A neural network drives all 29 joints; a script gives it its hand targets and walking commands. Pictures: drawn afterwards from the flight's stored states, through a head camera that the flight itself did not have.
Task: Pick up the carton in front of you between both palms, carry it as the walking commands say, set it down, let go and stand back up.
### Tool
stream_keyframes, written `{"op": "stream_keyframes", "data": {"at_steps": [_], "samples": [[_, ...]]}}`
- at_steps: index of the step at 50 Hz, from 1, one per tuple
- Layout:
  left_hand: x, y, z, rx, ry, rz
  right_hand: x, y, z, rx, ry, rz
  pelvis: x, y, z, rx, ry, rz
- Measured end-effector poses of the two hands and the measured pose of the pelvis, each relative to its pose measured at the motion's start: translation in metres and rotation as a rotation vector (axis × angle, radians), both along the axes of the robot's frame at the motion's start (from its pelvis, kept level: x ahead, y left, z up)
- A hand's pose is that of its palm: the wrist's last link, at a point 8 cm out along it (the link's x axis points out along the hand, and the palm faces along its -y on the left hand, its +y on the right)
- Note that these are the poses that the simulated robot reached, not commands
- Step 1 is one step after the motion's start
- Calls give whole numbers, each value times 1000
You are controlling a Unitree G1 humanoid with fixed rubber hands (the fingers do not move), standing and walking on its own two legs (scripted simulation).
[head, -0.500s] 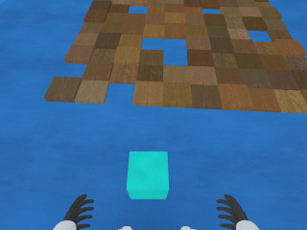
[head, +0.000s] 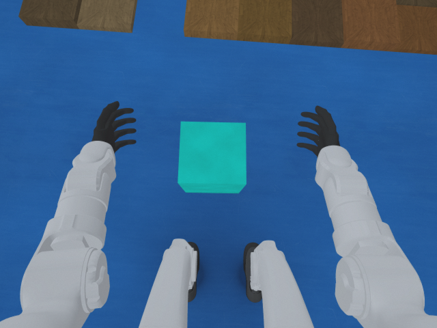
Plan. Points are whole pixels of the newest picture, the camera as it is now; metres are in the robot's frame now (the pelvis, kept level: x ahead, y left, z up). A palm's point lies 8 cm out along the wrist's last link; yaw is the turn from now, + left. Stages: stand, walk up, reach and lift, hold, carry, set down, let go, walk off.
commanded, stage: reach and lift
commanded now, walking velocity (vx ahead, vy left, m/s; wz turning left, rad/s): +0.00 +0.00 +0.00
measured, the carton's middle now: (212, 161) +0.51 +0.03 -0.54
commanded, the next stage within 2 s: none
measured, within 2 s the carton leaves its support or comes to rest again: leaves its support in 2.00 s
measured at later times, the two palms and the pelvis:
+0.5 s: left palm (130, 116) +0.52 +0.22 -0.18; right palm (297, 122) +0.52 -0.16 -0.19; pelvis +0.02 +0.00 -0.05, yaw -1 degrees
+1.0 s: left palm (153, 151) +0.50 +0.22 -0.42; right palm (273, 153) +0.51 -0.16 -0.42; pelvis -0.04 -0.01 -0.26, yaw -1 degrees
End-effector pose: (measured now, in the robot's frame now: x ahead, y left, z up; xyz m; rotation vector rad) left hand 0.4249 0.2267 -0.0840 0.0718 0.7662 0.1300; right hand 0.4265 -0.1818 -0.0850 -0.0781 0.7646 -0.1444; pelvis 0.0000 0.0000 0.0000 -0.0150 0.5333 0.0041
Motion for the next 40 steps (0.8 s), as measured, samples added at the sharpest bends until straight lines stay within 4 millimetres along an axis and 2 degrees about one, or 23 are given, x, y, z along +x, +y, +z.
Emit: {"op": "stream_keyframes", "data": {"at_steps": [6,12,16,20,23,27,34,40], "samples": [[47,0,-10,-11,-64,10,46,9,-11,8,-62,-11,-8,2,-11,-6,90,3],[89,-2,-21,-15,-119,5,87,17,-23,12,-115,-5,-4,3,-18,-11,183,5],[101,-3,-33,-14,-127,1,98,20,-36,12,-122,2,5,3,-18,-12,245,4],[102,-4,-55,-18,-117,7,98,20,-57,15,-112,1,15,4,-25,-12,306,0],[99,-6,-78,-20,-101,14,95,19,-81,16,-98,-2,19,3,-37,-11,350,-2],[91,-8,-120,-17,-75,22,88,18,-124,17,-76,-5,18,2,-66,-10,393,-4],[79,-7,-206,-1,-69,31,79,15,-208,14,-72,-1,2,-3,-136,-6,397,-8],[75,-4,-265,0,-79,39,77,16,-267,16,-79,7,-18,-7,-196,-5,330,-10]]}}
